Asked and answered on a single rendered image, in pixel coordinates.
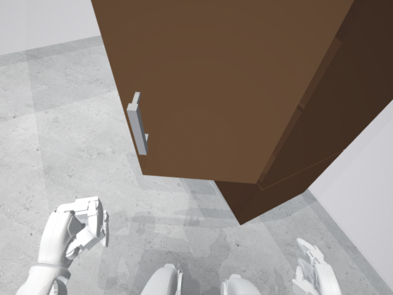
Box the robot left hand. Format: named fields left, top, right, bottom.
left=37, top=196, right=109, bottom=269

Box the robot right shin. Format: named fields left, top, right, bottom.
left=229, top=274, right=241, bottom=279

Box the robot right hand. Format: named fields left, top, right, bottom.
left=292, top=238, right=343, bottom=295

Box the handle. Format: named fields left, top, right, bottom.
left=127, top=92, right=149, bottom=155

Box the robot left thigh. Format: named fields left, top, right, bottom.
left=140, top=267, right=184, bottom=295

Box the cupboard door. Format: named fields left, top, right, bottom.
left=91, top=0, right=354, bottom=184

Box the robot left forearm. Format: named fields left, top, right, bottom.
left=16, top=264, right=71, bottom=295

